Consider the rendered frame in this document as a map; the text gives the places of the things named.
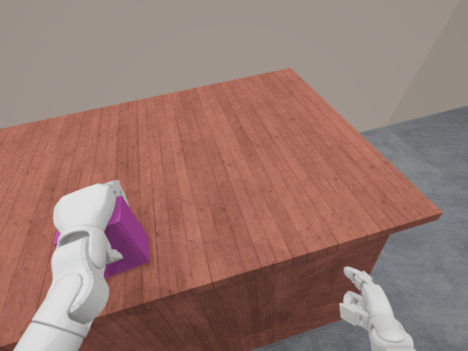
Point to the sponge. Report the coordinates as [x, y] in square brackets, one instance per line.
[127, 236]

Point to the table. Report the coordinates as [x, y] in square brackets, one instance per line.
[254, 193]

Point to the robot left hand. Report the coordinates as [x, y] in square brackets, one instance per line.
[92, 206]

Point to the right robot forearm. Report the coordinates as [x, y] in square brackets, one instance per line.
[387, 334]

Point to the left robot forearm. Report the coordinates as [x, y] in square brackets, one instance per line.
[77, 295]

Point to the robot right hand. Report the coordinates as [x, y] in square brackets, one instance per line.
[358, 310]

